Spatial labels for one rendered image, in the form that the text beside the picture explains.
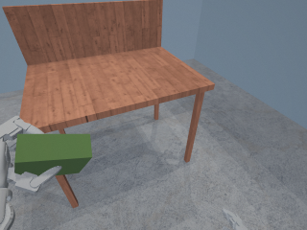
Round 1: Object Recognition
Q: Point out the left robot forearm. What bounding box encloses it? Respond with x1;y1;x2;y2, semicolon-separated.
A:
0;188;15;230

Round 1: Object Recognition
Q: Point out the right robot hand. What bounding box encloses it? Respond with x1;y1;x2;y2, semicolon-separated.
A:
222;208;248;230

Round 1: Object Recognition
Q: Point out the sponge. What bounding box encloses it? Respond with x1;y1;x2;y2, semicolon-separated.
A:
14;133;92;176

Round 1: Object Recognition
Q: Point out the table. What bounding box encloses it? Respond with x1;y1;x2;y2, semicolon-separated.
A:
2;0;215;208

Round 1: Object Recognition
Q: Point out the left robot hand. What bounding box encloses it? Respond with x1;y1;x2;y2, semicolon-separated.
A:
0;115;62;195

